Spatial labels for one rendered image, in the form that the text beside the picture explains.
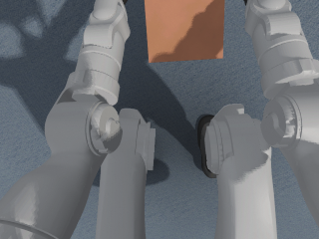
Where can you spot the robot right upper arm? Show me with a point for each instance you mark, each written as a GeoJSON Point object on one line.
{"type": "Point", "coordinates": [291, 123]}

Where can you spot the right robot forearm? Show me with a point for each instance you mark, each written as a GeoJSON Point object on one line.
{"type": "Point", "coordinates": [281, 49]}

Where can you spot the right robot shin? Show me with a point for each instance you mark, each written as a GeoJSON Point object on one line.
{"type": "Point", "coordinates": [238, 109]}

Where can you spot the carton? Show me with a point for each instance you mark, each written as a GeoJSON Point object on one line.
{"type": "Point", "coordinates": [184, 30]}

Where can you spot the robot left upper arm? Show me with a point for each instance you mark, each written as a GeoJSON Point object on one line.
{"type": "Point", "coordinates": [48, 202]}

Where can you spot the left robot forearm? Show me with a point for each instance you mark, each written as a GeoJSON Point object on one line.
{"type": "Point", "coordinates": [101, 56]}

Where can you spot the robot shin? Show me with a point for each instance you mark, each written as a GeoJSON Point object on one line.
{"type": "Point", "coordinates": [238, 109]}
{"type": "Point", "coordinates": [131, 114]}

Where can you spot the left robot shin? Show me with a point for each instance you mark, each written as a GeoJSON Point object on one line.
{"type": "Point", "coordinates": [131, 114]}

